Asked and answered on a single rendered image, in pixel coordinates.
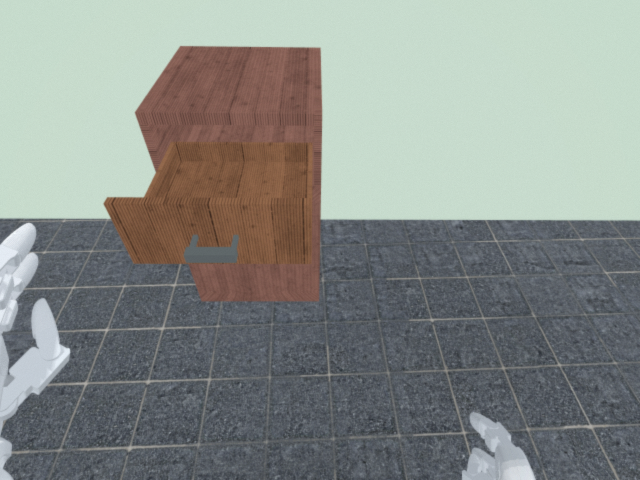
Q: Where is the handle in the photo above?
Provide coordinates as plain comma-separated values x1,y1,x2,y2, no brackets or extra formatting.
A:
184,235,239,263

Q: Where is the robot right hand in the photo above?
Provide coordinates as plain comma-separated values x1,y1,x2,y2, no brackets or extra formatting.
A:
462,412,536,480

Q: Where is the cabinet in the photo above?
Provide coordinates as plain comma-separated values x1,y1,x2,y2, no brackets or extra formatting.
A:
135,46,322,301

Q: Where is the robot left hand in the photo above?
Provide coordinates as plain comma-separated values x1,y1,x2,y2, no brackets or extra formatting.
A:
0,223,70,436

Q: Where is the drawer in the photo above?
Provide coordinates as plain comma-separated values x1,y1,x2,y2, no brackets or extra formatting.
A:
103,142,313,264

